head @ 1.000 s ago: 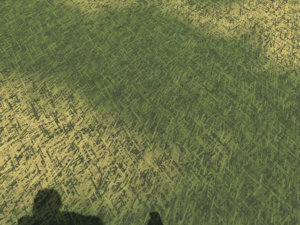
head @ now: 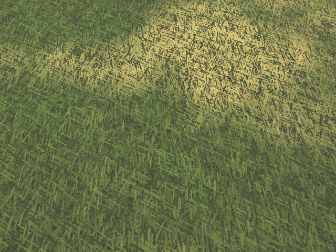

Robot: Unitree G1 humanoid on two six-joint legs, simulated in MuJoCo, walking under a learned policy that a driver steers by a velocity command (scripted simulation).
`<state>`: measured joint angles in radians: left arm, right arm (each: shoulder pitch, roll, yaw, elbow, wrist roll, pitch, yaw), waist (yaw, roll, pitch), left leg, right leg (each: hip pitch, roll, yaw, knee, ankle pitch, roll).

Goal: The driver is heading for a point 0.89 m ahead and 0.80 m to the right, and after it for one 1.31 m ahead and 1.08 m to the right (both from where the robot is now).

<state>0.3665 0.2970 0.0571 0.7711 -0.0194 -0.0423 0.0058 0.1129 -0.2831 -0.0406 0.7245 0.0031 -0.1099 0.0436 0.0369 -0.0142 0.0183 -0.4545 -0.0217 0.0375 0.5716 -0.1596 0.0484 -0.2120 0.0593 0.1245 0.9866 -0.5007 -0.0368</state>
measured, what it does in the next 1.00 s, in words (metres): walks ahead, turning right: right foot, then left foot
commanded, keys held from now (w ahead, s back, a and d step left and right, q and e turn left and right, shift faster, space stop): w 0.06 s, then w+e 0.94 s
